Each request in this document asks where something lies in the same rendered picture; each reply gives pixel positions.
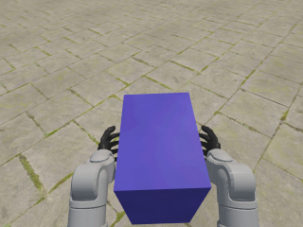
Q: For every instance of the robot right hand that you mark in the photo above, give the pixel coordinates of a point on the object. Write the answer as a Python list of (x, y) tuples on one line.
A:
[(211, 140)]

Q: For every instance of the carton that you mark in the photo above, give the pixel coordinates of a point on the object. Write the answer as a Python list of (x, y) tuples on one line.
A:
[(161, 175)]

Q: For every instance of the right robot forearm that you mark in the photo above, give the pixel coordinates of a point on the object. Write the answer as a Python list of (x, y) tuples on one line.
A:
[(236, 190)]

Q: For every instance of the left robot forearm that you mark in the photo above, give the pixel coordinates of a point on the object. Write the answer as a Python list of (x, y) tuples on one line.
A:
[(89, 190)]

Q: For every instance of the robot left hand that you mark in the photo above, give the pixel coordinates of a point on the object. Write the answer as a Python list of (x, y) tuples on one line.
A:
[(105, 140)]

